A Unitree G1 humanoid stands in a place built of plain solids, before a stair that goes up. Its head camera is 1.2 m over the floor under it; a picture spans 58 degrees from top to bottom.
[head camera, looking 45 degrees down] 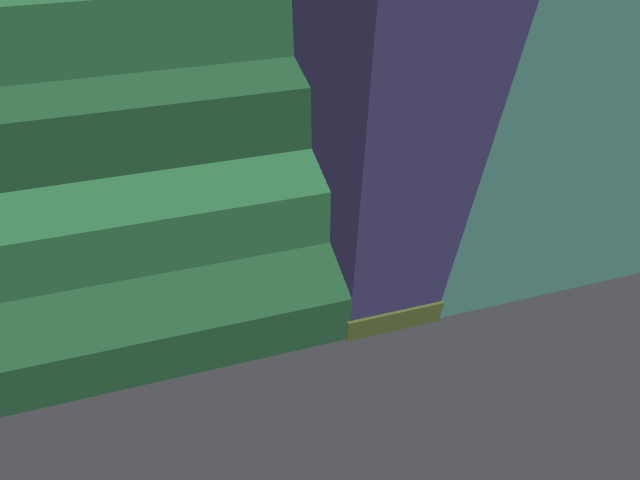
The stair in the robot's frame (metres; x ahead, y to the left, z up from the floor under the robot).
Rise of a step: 0.21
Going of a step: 0.23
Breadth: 1.02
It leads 14 degrees to the left of straight ahead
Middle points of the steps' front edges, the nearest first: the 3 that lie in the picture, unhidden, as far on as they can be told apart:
0.63 0.40 0.21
0.85 0.46 0.42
1.08 0.52 0.62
